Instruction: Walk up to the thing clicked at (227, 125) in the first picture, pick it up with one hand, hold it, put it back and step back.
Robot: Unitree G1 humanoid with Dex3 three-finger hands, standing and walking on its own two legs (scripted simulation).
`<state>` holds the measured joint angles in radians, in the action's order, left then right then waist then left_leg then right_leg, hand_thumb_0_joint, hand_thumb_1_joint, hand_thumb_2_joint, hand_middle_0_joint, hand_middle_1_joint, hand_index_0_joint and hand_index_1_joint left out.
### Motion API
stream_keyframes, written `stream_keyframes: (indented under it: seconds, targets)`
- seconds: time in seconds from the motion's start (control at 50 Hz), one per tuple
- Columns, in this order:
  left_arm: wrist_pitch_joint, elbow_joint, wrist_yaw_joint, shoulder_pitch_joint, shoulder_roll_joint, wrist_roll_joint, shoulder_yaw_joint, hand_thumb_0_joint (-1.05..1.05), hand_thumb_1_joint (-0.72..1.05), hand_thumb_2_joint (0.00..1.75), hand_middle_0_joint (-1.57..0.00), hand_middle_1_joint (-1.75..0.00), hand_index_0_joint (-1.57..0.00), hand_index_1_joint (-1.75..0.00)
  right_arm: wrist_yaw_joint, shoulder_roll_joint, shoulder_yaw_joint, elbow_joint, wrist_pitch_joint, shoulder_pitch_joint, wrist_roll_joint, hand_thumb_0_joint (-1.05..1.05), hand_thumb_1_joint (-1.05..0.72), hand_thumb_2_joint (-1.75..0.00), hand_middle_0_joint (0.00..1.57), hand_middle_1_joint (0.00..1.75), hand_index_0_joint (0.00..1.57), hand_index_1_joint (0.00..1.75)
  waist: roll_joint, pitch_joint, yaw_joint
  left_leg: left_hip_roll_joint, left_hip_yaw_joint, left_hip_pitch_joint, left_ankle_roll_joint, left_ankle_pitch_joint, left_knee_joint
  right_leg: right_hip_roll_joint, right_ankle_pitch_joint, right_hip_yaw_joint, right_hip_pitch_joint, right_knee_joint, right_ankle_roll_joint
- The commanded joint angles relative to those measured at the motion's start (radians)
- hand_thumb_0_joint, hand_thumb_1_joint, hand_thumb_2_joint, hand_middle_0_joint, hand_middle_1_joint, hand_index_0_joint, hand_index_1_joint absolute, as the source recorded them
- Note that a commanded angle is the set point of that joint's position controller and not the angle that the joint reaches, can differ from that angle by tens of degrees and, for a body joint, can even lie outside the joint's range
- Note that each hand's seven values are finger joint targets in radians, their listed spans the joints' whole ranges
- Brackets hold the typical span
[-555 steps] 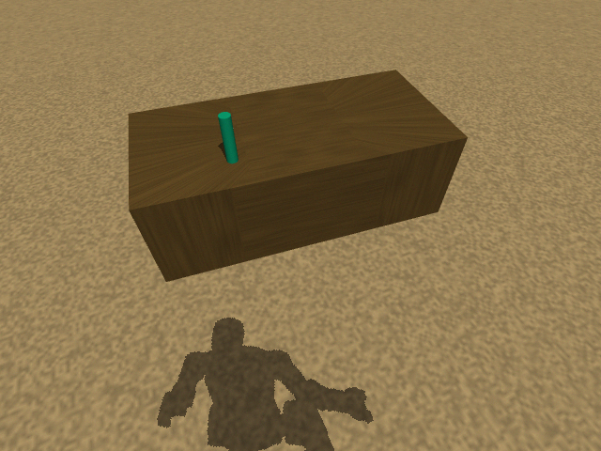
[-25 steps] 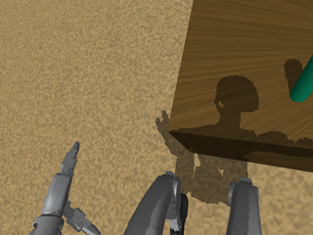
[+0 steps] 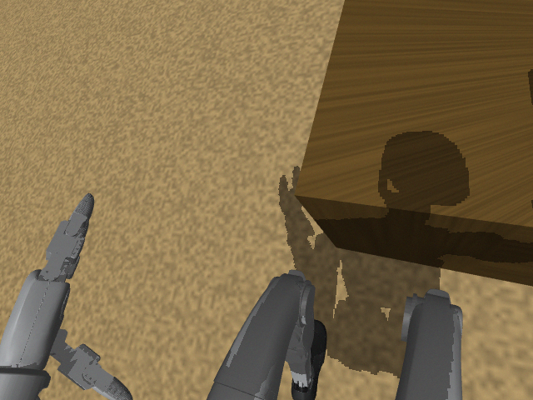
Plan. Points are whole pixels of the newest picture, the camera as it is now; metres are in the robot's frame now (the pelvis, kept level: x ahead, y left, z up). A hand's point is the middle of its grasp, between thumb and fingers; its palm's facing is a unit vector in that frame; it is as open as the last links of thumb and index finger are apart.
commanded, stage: close in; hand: right
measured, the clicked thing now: out of the picture +0.53 -0.29 -0.01
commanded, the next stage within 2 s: close in 0.30 s
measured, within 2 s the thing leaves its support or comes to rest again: leaves its support in 1.80 s
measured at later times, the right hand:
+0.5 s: hand out of the picture +0.48 -0.28 -0.05, palm faces +0.29 +0.96 +0.04, open 17.5 cm
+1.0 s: hand out of the picture +0.51 -0.26 -0.05, palm faces +0.28 +0.96 +0.02, open 16.4 cm
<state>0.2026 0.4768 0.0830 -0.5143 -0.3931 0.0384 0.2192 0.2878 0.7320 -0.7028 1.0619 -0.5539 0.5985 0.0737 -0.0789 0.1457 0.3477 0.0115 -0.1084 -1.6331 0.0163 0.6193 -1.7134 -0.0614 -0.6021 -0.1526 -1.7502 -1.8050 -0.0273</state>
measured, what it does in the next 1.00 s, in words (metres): stands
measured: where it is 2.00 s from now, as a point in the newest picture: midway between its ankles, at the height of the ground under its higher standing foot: (359, 390)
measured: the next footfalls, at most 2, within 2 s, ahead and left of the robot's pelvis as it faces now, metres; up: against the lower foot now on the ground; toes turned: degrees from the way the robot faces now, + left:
none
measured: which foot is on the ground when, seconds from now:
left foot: down 0.00-1.00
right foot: down 0.00-1.00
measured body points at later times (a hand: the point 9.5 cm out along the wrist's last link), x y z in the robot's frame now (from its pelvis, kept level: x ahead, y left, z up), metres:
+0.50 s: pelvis +0.02 +0.00 +0.01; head +0.20 -0.10 +0.41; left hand +0.21 +0.24 +0.17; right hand +0.46 -0.33 -0.05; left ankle +0.08 +0.13 -0.49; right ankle +0.08 -0.13 -0.49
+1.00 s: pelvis +0.01 +0.00 +0.01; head +0.21 -0.09 +0.40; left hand +0.20 +0.25 +0.16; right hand +0.49 -0.31 -0.05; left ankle +0.08 +0.13 -0.49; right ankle +0.08 -0.13 -0.49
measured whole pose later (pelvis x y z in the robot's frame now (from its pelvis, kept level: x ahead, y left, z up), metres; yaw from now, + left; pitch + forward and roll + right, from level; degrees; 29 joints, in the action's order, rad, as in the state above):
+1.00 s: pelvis +0.01 +0.00 +0.01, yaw +1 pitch +32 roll +7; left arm 0.11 0.51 0.09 -0.51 -0.35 0.06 0.19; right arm 0.14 0.64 -0.71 1.09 -0.58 0.66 -0.01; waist -0.06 0.14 0.38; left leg 0.03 -0.07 -1.62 0.02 0.63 -1.69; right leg -0.09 -0.62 -0.11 -1.71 -1.76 -0.02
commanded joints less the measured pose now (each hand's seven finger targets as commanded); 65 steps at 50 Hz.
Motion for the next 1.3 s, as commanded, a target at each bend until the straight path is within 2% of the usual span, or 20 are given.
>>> stream_keyframes:
  seconds: [0.0, 0.06, 0.12, 0.26, 0.36, 0.4, 0.5, 0.56, 0.64, 0.74, 0.8, 0.84, 0.9, 0.94, 1.0, 1.04, 1.1, 1.2, 1.24, 1.28]
  targets:
    - [0.022, 0.241, -0.019, -0.087, -0.152, -0.015, 0.133, 0.0, -0.55, 0.05, -0.05, -0.05, -0.05, -0.05, -0.04, 0.181, -0.006, -0.172, -0.04, 0.21, 0.018, 0.0, 0.51, -0.07, 0.04, 0.05, 0.04, 0.05, 0.384, 0.424, -0.011, 0.036, 0.021, 0.19, -0.055, -0.083, 0.229, 0.002, 0.006, 0.058, 0.515, 0.281, 0.022]
    - [0.007, 0.255, -0.029, -0.09, -0.181, -0.015, 0.169, 0.0, -0.56, 0.06, -0.05, -0.05, -0.04, -0.05, -0.064, 0.257, -0.061, -0.24, -0.057, 0.206, 0.008, 0.0, 0.52, -0.07, 0.04, 0.06, 0.04, 0.06, 0.397, 0.505, -0.034, 0.039, 0.034, 0.259, -0.052, -0.167, 0.222, 0.005, 0.11, 0.064, 0.526, 0.266, 0.027]
    - [0.002, 0.198, -0.027, -0.088, -0.16, -0.011, 0.174, 0.0, -0.56, 0.06, -0.05, -0.05, -0.05, -0.05, -0.062, 0.179, -0.048, -0.205, -0.06, 0.166, 0.012, 0.0, 0.53, -0.07, 0.03, 0.06, 0.04, 0.06, 0.37, 0.499, -0.032, 0.045, 0.043, 0.267, -0.047, -0.199, 0.22, 0.002, 0.139, 0.068, 0.503, 0.246, 0.033]
    - [-0.003, 0.2, -0.023, -0.106, -0.122, -0.008, 0.136, 0.0, -0.54, 0.05, -0.05, -0.05, -0.05, -0.05, -0.059, 0.128, -0.025, -0.252, -0.081, 0.156, -0.005, 0.0, 0.55, -0.07, 0.02, 0.06, 0.03, 0.06, 0.392, 0.515, -0.044, 0.045, 0.032, 0.254, -0.051, -0.211, 0.207, -0.001, 0.17, 0.065, 0.547, 0.258, 0.029]
    - [-0.011, 0.194, -0.031, -0.098, -0.16, -0.005, 0.193, 0.0, -0.54, 0.04, -0.05, -0.05, -0.05, -0.05, -0.076, 0.099, -0.001, -0.313, -0.079, 0.206, -0.005, 0.0, 0.54, -0.07, 0.02, 0.06, 0.03, 0.06, 0.444, 0.543, -0.027, 0.045, 0.023, 0.239, -0.054, -0.229, 0.209, -0.002, 0.213, 0.063, 0.626, 0.28, 0.022]
    - [-0.018, 0.135, -0.028, -0.104, -0.139, -0.005, 0.186, 0.0, -0.61, 0.09, -0.05, -0.04, -0.03, -0.06, -0.089, 0.051, 0.018, -0.279, -0.074, 0.197, -0.005, 0.0, 0.5, -0.08, 0.03, 0.05, 0.04, 0.06, 0.447, 0.486, -0.025, 0.043, 0.02, 0.203, -0.055, -0.209, 0.206, -0.002, 0.202, 0.063, 0.617, 0.288, 0.019]
    - [-0.022, 0.152, -0.021, -0.112, -0.093, 0.008, 0.125, 0.0, -0.57, 0.06, -0.05, -0.05, -0.04, -0.06, -0.116, 0.063, 0.039, -0.269, -0.092, 0.255, -0.037, 0.0, 0.59, 0.0, 0.13, 0.01, 0.12, 0.01, 0.425, 0.488, -0.013, 0.042, 0.029, 0.218, -0.05, -0.228, 0.211, -0.002, 0.21, 0.068, 0.601, 0.266, 0.025]
    - [-0.026, 0.17, -0.022, -0.101, -0.111, 0.01, 0.126, 0.0, -0.57, 0.06, -0.05, -0.05, -0.04, -0.06, -0.131, 0.128, 0.001, -0.248, -0.101, 0.28, -0.046, 0.0, 0.61, 0.0, 0.13, 0.0, 0.13, 0.0, 0.419, 0.503, -0.022, 0.041, 0.032, 0.244, -0.052, -0.231, 0.208, 0.004, 0.208, 0.068, 0.586, 0.267, 0.027]
    - [-0.035, 0.217, -0.026, -0.069, -0.154, 0.013, 0.166, 0.0, -0.57, 0.06, -0.05, -0.05, -0.04, -0.05, -0.146, 0.128, -0.006, -0.238, -0.091, 0.285, -0.049, 0.0, 0.61, 0.0, 0.19, 0.09, 0.2, 0.09, 0.426, 0.554, -0.025, 0.044, 0.037, 0.278, -0.052, -0.228, 0.237, 0.002, 0.203, 0.064, 0.623, 0.295, 0.029]
    - [-0.039, 0.135, -0.021, -0.08, -0.116, 0.012, 0.147, 0.0, -0.56, 0.06, -0.04, -0.05, -0.04, -0.05, -0.14, 0.079, 0.032, -0.177, -0.073, 0.294, -0.061, 0.0, 0.6, -0.01, 0.28, 0.14, 0.28, 0.14, 0.417, 0.472, -0.003, 0.046, 0.032, 0.219, -0.051, -0.204, 0.225, -0.001, 0.176, 0.064, 0.566, 0.286, 0.029]
    - [-0.039, 0.143, -0.022, -0.058, -0.123, 0.012, 0.142, 0.0, -0.56, 0.06, -0.04, -0.05, -0.04, -0.05, -0.148, 0.141, 0.008, -0.195, -0.081, 0.344, -0.067, 0.0, 0.61, -0.02, 0.3, 0.15, 0.31, 0.15, 0.419, 0.51, -0.019, 0.047, 0.032, 0.219, -0.052, -0.215, 0.206, -0.003, 0.197, 0.058, 0.57, 0.269, 0.03]
    - [-0.036, 0.2, -0.024, -0.047, -0.133, 0.016, 0.136, 0.0, -0.56, 0.06, -0.04, -0.05, -0.04, -0.05, -0.149, 0.115, 0.018, -0.15, -0.084, 0.346, -0.07, 0.0, 0.61, -0.03, 0.32, 0.17, 0.32, 0.17, 0.362, 0.495, 0.013, 0.047, 0.027, 0.249, -0.049, -0.211, 0.22, -0.001, 0.163, 0.053, 0.536, 0.271, 0.035]
    - [-0.044, 0.187, -0.027, -0.06, -0.135, 0.013, 0.134, 0.0, -0.57, 0.06, -0.04, -0.05, -0.04, -0.05, -0.152, 0.138, -0.013, -0.107, -0.092, 0.291, -0.069, 0.0, 0.57, -0.12, 0.42, 0.27, 0.43, 0.27, 0.368, 0.487, -0.015, 0.051, 0.026, 0.247, -0.054, -0.204, 0.218, 0.004, 0.166, 0.055, 0.533, 0.291, 0.032]
    - [-0.042, 0.216, -0.031, -0.06, -0.177, 0.014, 0.188, 0.0, -0.56, 0.06, -0.04, -0.05, -0.04, -0.05, -0.153, 0.212, -0.043, -0.188, -0.098, 0.301, -0.077, 0.0, 0.53, -0.19, 0.47, 0.34, 0.48, 0.34, 0.432, 0.59, -0.027, 0.05, 0.034, 0.28, -0.055, -0.239, 0.22, 0.001, 0.225, 0.06, 0.61, 0.288, 0.03]
    - [-0.042, 0.148, -0.023, -0.086, -0.137, 0.017, 0.17, 0.0, -0.55, 0.06, -0.04, -0.05, -0.04, -0.05, -0.138, 0.109, 0.013, -0.252, -0.087, 0.326, -0.062, 0.0, 0.47, -0.28, 0.6, 0.46, 0.62, 0.46, 0.488, 0.588, -0.017, 0.052, 0.031, 0.251, -0.056, -0.243, 0.225, -0.004, 0.253, 0.065, 0.656, 0.289, 0.026]
    - [-0.035, 0.125, -0.022, -0.085, -0.135, 0.015, 0.173, 0.0, -0.56, 0.06, -0.04, -0.05, -0.04, -0.05, -0.139, 0.093, 0.024, -0.256, -0.083, 0.33, -0.056, 0.0, 0.45, -0.27, 0.69, 0.49, 0.7, 0.49, 0.495, 0.593, -0.011, 0.053, 0.024, 0.227, -0.056, -0.238, 0.217, -0.007, 0.269, 0.06, 0.678, 0.285, 0.021]
    - [-0.036, 0.068, -0.026, -0.061, -0.122, 0.017, 0.152, 0.0, -0.55, 0.06, -0.04, -0.05, -0.04, -0.05, -0.146, 0.088, 0.054, -0.226, -0.084, 0.385, -0.062, 0.0, 0.39, -0.29, 0.78, 0.54, 0.78, 0.54, 0.467, 0.483, 0.012, 0.051, 0.024, 0.17, -0.052, -0.207, 0.205, -0.01, 0.208, 0.06, 0.594, 0.262, 0.024]
    - [-0.042, 0.217, -0.034, -0.04, -0.163, 0.015, 0.156, 0.0, -0.56, 0.06, -0.04, -0.05, -0.04, -0.05, -0.175, 0.181, -0.007, -0.21, -0.086, 0.347, -0.078, 0.0, 0.29, -0.43, 0.88, 0.66, 0.89, 0.67, 0.397, 0.548, 0.001, 0.047, 0.04, 0.29, -0.048, -0.205, 0.252, -0.001, 0.152, 0.063, 0.579, 0.291, 0.032]
    - [-0.051, 0.211, -0.032, -0.062, -0.164, 0.017, 0.16, 0.0, -0.55, 0.05, -0.04, -0.05, -0.04, -0.05, -0.173, 0.19, -0.015, -0.213, -0.08, 0.332, -0.075, 0.0, 0.21, -0.51, 0.91, 0.73, 0.92, 0.73, 0.44, 0.598, -0.025, 0.05, 0.042, 0.314, -0.05, -0.244, 0.253, 0.002, 0.215, 0.067, 0.629, 0.297, 0.031]
    - [-0.056, 0.138, -0.028, -0.086, -0.143, 0.014, 0.158, 0.0, -0.54, 0.05, -0.04, -0.05, -0.04, -0.04, -0.156, 0.146, -0.002, -0.179, -0.064, 0.298, -0.063, 0.0, 0.14, -0.57, 0.96, 0.79, 0.97, 0.79, 0.437, 0.537, -0.02, 0.053, 0.043, 0.294, -0.049, -0.238, 0.263, 0.002, 0.21, 0.071, 0.6, 0.301, 0.033]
